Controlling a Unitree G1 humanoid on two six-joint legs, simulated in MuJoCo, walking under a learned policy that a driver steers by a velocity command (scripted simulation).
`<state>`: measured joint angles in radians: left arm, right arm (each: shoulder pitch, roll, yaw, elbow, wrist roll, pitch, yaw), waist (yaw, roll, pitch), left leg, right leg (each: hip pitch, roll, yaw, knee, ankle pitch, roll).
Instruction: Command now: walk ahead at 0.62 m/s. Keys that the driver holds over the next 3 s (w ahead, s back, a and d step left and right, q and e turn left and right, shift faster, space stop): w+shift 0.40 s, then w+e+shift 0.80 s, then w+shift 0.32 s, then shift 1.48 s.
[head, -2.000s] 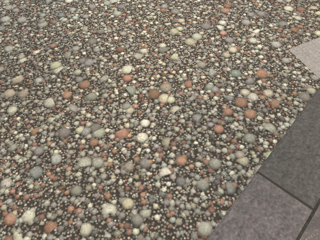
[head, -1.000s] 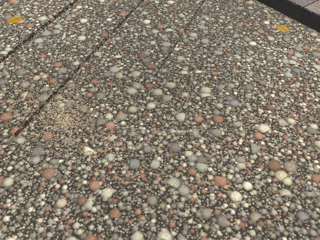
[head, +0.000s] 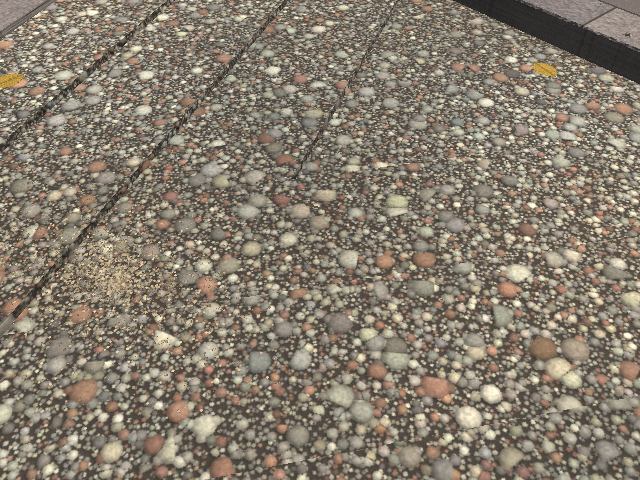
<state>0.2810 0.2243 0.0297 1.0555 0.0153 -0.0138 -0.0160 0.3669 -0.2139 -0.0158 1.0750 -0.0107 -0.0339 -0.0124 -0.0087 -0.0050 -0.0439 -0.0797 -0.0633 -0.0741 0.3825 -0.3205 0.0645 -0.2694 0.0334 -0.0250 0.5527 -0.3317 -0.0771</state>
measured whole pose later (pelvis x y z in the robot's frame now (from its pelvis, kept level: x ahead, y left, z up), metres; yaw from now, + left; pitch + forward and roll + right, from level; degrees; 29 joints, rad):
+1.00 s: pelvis +0.80 -0.08 -0.11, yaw -25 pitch -1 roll +3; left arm 0.09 0.29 0.06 0.83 0.01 -0.04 -0.05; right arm 0.42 -0.22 -0.04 0.99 -0.03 -0.07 -0.03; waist 0.03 -0.04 0.07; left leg 0.02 0.03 0.17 1.16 -0.39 -0.05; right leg -0.47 0.10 -0.14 0.66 -0.24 -0.22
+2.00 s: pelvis +1.50 -0.43 -0.10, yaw -47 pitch +0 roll +1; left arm 0.23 0.21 -0.01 0.91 0.01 -0.08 0.01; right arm 0.22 -0.22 -0.02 0.88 -0.02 -0.01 -0.01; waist 0.00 0.01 0.10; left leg -0.43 0.01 -0.07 0.94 -0.41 -0.02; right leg -0.31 0.10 -0.05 0.39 -0.08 -0.13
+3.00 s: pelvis +1.58 -0.45 -0.09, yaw -47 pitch -1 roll +0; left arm 0.27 0.14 0.00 1.16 0.00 -0.01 0.05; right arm 0.30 -0.15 0.02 1.13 -0.01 -0.01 -0.04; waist 0.00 0.01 0.02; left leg -0.13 -0.03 -0.01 0.38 -0.23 0.02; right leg -0.18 0.05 0.00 0.37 -0.17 -0.04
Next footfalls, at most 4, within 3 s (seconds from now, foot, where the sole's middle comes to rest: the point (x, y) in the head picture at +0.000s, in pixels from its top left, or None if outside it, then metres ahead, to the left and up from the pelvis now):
0.54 left None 0.52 0.07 -0.81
0.96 right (387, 340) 0.94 -0.14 -0.85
1.38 left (394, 225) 1.39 -0.20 -0.88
1.78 right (493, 190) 1.55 -0.55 -0.88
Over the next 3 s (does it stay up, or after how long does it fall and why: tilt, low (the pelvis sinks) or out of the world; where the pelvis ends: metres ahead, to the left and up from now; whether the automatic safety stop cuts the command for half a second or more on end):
stays up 1.58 -0.45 -0.09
